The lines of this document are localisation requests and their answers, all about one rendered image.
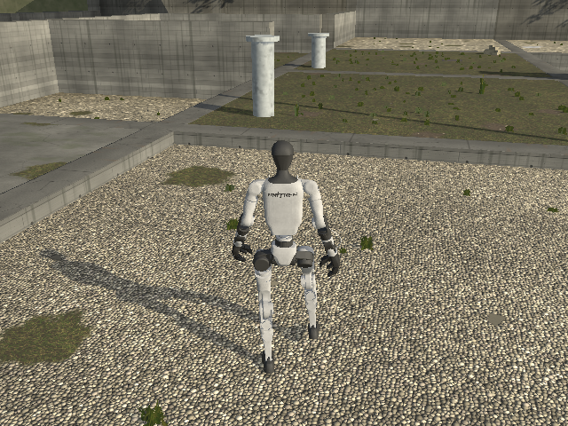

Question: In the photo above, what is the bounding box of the right robot upper arm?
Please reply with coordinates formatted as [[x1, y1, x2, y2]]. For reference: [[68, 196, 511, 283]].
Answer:
[[301, 179, 326, 229]]

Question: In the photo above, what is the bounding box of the left robot upper arm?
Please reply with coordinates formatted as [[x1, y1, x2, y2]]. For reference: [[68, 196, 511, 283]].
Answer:
[[241, 179, 264, 227]]

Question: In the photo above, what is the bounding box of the robot right hand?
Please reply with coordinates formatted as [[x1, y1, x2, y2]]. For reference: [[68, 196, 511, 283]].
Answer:
[[319, 253, 340, 277]]

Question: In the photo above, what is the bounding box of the robot right foot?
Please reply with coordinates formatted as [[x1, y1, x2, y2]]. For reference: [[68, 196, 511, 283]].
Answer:
[[308, 321, 320, 339]]

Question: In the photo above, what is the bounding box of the robot left hand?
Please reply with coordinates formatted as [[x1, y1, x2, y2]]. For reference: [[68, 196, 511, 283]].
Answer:
[[232, 244, 252, 262]]

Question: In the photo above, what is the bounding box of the left robot forearm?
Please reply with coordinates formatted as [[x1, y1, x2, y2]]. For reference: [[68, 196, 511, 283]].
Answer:
[[233, 213, 249, 247]]

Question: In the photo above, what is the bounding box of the right robot forearm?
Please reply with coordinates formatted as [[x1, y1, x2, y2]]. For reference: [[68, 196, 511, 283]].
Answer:
[[318, 215, 337, 256]]

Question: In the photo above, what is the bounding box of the robot left shin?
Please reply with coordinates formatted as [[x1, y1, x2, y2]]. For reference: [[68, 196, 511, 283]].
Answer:
[[259, 303, 273, 361]]

